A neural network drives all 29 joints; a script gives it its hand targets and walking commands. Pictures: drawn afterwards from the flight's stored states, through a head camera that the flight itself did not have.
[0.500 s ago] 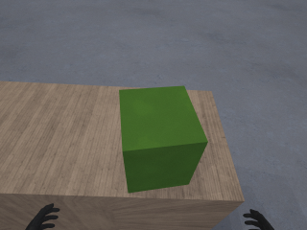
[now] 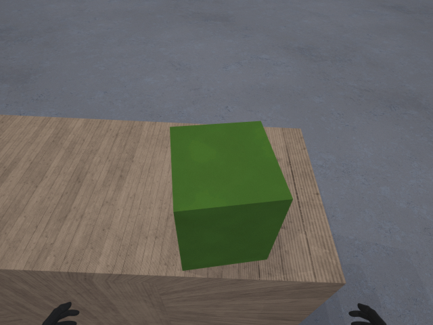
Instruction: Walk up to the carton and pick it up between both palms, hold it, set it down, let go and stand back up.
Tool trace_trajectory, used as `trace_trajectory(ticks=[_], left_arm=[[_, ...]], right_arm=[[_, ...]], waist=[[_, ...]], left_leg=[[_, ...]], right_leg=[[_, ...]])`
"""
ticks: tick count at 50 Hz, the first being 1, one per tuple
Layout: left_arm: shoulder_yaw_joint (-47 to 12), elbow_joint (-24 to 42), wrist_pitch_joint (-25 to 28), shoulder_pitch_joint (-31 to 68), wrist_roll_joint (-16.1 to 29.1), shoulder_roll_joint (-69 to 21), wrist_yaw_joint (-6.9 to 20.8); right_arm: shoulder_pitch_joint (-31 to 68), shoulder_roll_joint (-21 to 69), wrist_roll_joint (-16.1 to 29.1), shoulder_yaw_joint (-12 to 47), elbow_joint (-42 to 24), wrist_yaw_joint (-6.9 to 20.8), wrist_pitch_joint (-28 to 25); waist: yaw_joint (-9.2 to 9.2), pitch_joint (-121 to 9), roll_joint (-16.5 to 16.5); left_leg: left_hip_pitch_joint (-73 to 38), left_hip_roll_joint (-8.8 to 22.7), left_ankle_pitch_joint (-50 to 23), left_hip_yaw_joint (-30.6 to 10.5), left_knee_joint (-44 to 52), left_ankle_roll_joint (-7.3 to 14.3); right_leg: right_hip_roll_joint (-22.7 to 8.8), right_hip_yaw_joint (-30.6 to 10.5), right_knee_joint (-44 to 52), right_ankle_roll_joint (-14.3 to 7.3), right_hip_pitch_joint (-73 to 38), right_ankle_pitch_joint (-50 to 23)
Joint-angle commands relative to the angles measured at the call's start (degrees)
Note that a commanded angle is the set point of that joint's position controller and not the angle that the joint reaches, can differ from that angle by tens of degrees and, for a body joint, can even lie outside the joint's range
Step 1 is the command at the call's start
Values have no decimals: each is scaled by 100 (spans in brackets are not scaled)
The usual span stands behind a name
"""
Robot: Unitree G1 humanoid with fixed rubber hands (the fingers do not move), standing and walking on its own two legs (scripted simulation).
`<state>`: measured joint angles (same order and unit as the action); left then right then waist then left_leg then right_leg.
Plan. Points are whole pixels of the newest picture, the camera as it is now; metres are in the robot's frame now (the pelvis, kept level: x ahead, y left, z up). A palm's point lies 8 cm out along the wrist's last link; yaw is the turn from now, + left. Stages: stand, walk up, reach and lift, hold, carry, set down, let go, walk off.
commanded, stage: stand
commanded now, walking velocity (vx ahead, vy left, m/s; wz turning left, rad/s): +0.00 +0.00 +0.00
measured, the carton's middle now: (221, 196) +0.38 -0.01 -0.01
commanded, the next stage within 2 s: none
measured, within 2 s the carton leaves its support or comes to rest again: neither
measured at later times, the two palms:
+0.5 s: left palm out of the picture +0.10 +0.30 -0.09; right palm out of the picture +0.08 -0.32 -0.09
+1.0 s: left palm out of the picture +0.09 +0.30 -0.10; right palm out of the picture +0.10 -0.33 -0.09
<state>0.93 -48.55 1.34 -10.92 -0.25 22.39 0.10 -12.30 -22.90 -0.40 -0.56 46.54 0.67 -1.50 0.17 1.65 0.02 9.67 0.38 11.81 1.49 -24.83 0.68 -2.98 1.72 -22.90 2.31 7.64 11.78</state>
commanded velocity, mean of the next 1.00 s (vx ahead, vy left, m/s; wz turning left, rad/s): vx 0.00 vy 0.00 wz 0.00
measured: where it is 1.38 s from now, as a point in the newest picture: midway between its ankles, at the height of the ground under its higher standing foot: outside the picture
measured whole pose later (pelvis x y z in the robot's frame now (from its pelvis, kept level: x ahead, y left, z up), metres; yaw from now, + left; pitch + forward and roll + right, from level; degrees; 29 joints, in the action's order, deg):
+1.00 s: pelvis +0.01 -0.01 +0.00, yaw +0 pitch -3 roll +0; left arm 1.4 -57.1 1.4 -9.0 0.2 22.4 -0.3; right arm -10.2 -23.0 -0.2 -0.7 53.7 -0.5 -1.2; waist -0.1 1.9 0.2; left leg 7.6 1.2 9.8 0.8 -20.4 -0.4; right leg -2.0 2.5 -18.7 1.4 5.5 10.1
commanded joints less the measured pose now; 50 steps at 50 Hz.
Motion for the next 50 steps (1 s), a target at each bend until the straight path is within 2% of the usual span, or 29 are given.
trace_trajectory(ticks=[1, 2, 3, 4, 5, 8, 10, 11, 12, 13, 15, 19, 20, 21, 22, 26, 28, 29, 31, 33, 35, 36, 38, 39, 41, 42, 44, 49, 50], left_arm=[[267, 305, 79, 295, -18, 1046, -74], [211, 183, 62, 125, 30, 977, -51], [249, 189, 55, 162, 37, 1059, -39], [234, 179, 54, 186, 28, 964, -15], [175, 113, 69, 152, -10, 826, -6], [214, 44, 59, 193, 22, 960, -18], [234, -7, 48, 300, 16, 1028, -38], [203, -30, 18, 227, 20, 1029, -39], [273, -104, 45, 265, 5, 1037, -43], [169, -40, 88, 307, -25, 872, -23], [176, -136, 88, 189, 13, 917, 7], [183, -214, 74, 286, 53, 945, -40], [173, -248, 67, 267, 0, 965, -41], [175, -266, 86, 273, 29, 905, -52], [240, -253, 110, 296, 6, 1062, -44], [194, -361, 99, 194, 6, 956, -54], [171, -345, 62, 299, 21, 915, -52], [176, -308, 64, 309, 11, 925, -76], [183, -326, 61, 372, 35, 872, -72], [201, -427, 63, 218, 6, 934, -46], [262, -386, 63, 360, 5, 1018, -28], [210, -360, 60, 448, -1, 944, -39], [202, -503, 93, 249, 36, 897, -73], [207, -482, 61, 323, -1, 1015, -86], [207, -545, 39, 203, 55, 954, -61], [212, -596, 22, 294, 19, 1010, -72], [211, -516, 71, 356, 33, 927, -61], [201, -593, 78, 453, 70, 874, -66], [200, -622, 75, 430, 62, 912, -58]], right_arm=[[262, -848, -37, -167, -329, -14, -68], [192, -955, 6, -203, -261, -29, -102], [251, -991, 8, -228, -275, -42, -77], [179, -992, 49, -202, -241, -24, -93], [141, -1009, 35, -238, -169, -24, -81], [190, -1048, -26, -229, -157, -60, -56], [73, -975, 16, -207, -58, -68, -73], [-70, -832, -2, -141, 4, -70, -70], [26, -943, 0, -173, 17, -53, -71], [152, -922, 17, -192, -23, -86, -61], [277, -924, -15, -230, 4, -96, -54], [-89, -935, 9, -191, 172, -74, -21], [130, -888, 12, -176, 144, -83, -41], [112, -831, 38, -161, 182, -83, -45], [59, -925, 20, -194, 149, -80, -46], [163, -972, -14, -231, 248, -83, -53], [16, -875, 21, -199, 265, -93, -43], [106, -853, 40, -185, 288, -97, -29], [261, -931, -6, -201, 328, -107, -36], [-28, -856, 51, -177, 334, -123, -43], [75, -1017, 35, -220, 329, -141, 3], [93, -914, 31, -226, 316, -144, 10], [89, -1021, -6, -210, 374, -125, -3], [37, -927, 10, -222, 417, -95, -9], [225, -1050, 23, -204, 393, -136, -40], [242, -955, 30, -180, 438, -154, -41], [272, -960, 7, -209, 442, -148, -41], [383, -920, 32, -200, 443, -158, -20], [284, -820, 51, -160, 481, -159, -36]], waist=[[-2, 210, 151], [-22, -154, 189], [-58, -31, -153], [-25, -92, 68], [14, -110, -131], [3, -61, 126], [72, 46, 108], [109, -138, -108], [12, -14, -124], [35, 81, 246], [-8, 0, -60], [31, 35, 111], [70, 39, -186], [26, -25, 51], [-4, 113, -209], [-83, -182, 190], [49, -230, 161], [4, 101, -217], [-74, -143, -11], [17, -5, -42], [20, -32, 226], [-12, 30, -166], [-38, -163, 131], [52, -240, 97], [-130, -56, -6], [-28, -3, -224], [-42, 1, 144], [19, -112, 148], [36, 51, -49]], left_leg=[[247, 630, -248, -591, 599, 66], [87, 607, -202, -608, 616, 74], [233, 623, -77, -591, 623, 91], [247, 625, 21, -575, 640, 53], [168, 612, 8, -635, 708, 28], [88, 620, -125, -622, 702, 102], [155, 668, 37, -646, 735, 103], [-18, 698, -175, -610, 778, 76], [3, 702, -243, -666, 728, 76], [117, 685, -190, -659, 737, 98], [73, 733, 111, -712, 776, 97], [65, 650, -161, -572, 817, 56], [-57, 755, -155, -690, 804, 83], [-50, 705, -224, -654, 766, 86], [147, 705, -96, -661, 849, 87], [-89, 679, -430, -605, 763, 27], [-140, 698, -427, -524, 772, 42], [62, 701, -371, -626, 817, 36], [16, 668, -397, -596, 797, 67], [-94, 696, -277, -617, 827, 43], [79, 674, -103, -634, 818, 28], [8, 707, -152, -651, 847, 36], [-119, 667, -298, -577, 840, 37], [-215, 708, -485, -595, 788, 19], [16, 737, -495, -612, 805, 80], [-30, 732, -567, -690, 847, 50], [-93, 744, -475, -645, 872, 73], [-61, 725, -466, -609, 826, 56], [-114, 794, -415, -671, 915, 63]], right_leg=[[-442, -577, 438, -333, 201, -169], [-450, -510, 435, -323, 15, -142], [-389, -465, 411, -301, 136, -176], [-426, -512, 432, -330, 50, -115], [-375, -408, 438, -293, 87, -103], [-432, -497, 543, -354, 106, -41], [-438, -592, 626, -330, 155, -126], [-445, -459, 504, -323, 87, -140], [-413, -557, 546, -355, 147, -119], [-468, -623, 592, -357, 161, -114], [-439, -526, 640, -361, 126, 67], [-448, -571, 549, -337, 0, -94], [-406, -507, 665, -323, 188, -177], [-454, -530, 629, -314, 69, -200], [-432, -525, 650, -324, 38, -148], [-494, -488, 642, -375, -104, -224], [-487, -534, 627, -317, -87, -446], [-439, -424, 649, -288, -35, -253], [-483, -476, 665, -312, -171, -459], [-435, -510, 702, -331, -16, -212], [-433, -494, 754, -299, -99, -74], [-442, -458, 694, -297, 13, -187], [-464, -523, 719, -319, -113, -246], [-457, -506, 661, -348, -71, -323], [-483, -494, 659, -324, -190, -461], [-462, -443, 674, -301, -94, -457], [-459, -549, 735, -340, -42, -358], [-501, -487, 810, -284, -171, -495], [-529, -515, 764, -314, -29, -358]])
